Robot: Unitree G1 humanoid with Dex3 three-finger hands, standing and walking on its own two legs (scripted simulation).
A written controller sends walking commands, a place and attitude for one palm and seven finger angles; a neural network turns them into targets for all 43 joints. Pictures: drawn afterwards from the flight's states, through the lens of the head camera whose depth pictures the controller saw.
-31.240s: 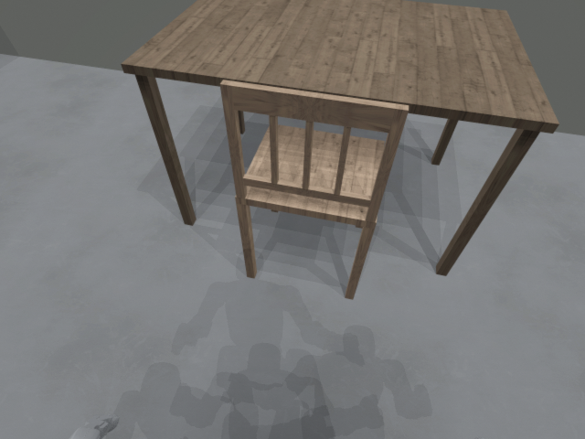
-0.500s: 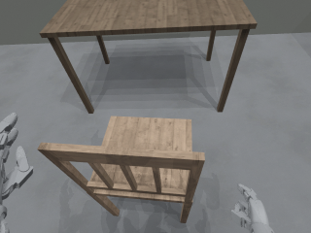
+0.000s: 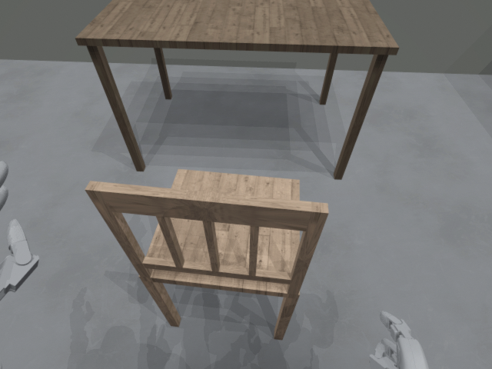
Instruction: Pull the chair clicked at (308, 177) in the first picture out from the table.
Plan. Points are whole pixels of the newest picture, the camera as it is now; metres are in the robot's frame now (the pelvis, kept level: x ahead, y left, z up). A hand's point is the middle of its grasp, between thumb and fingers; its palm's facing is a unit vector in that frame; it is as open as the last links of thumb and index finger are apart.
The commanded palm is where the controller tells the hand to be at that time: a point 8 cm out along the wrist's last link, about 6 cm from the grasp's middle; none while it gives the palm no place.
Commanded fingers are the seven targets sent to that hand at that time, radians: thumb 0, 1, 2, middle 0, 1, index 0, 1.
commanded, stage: step back with the hand held close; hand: left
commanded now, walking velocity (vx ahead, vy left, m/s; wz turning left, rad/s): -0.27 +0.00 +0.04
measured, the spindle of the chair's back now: (212, 245) +0.38 +0.11 -0.10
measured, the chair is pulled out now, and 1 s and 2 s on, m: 0.62 0.62 0.62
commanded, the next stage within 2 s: stop stepping back and stand still in 0.66 s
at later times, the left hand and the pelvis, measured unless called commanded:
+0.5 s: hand out of the picture +0.13 +0.26 +0.19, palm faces +0.53 -0.67 -0.52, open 7.4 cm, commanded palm +0.05 +0.30 +0.19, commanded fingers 0.00 0.90 0.90 -0.20 -0.30 -0.20 -0.30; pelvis -0.05 -0.02 -0.02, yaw +8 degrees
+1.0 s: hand out of the picture +0.10 +0.24 +0.20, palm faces +0.39 -0.79 -0.46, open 7.4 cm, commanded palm +0.04 +0.29 +0.19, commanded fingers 0.00 0.90 0.90 -0.20 -0.30 -0.20 -0.30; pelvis -0.10 -0.01 +0.01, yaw +0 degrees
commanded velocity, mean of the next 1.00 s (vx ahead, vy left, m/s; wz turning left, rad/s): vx -0.26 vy -0.03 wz -0.05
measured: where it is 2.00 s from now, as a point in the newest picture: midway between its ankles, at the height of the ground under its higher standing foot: outside the picture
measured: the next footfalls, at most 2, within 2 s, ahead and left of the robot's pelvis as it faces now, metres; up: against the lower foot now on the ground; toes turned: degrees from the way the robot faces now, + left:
left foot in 0.74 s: -0.04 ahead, +0.11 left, +0.00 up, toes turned +3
right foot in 1.06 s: -0.10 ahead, -0.16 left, +0.00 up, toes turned -4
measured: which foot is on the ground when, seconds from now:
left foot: down 0.00-0.56, up 0.58-0.72, down 0.74-1.00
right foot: down 0.00-0.74, up 0.76-1.00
